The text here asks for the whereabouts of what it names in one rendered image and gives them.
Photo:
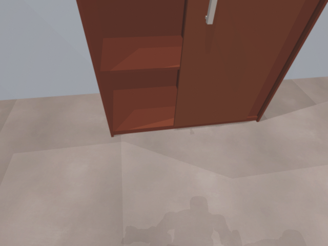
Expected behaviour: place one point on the wardrobe door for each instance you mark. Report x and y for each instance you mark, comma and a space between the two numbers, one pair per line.
290, 42
224, 65

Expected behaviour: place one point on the handle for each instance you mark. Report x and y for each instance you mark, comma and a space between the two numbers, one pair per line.
211, 11

